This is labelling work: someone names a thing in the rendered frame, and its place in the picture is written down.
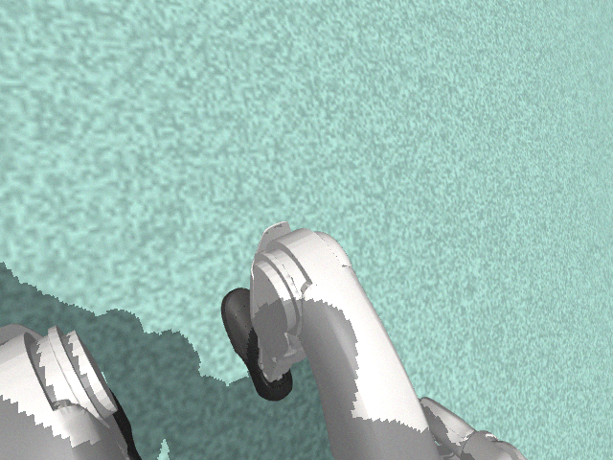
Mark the right robot hand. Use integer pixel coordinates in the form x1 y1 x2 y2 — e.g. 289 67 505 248
419 397 477 460

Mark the right robot arm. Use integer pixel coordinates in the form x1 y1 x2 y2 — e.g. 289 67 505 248
461 430 527 460

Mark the left robot foot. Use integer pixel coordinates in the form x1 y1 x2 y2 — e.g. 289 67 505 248
109 389 142 460

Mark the right robot foot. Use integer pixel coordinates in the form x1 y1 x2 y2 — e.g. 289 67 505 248
221 287 293 402

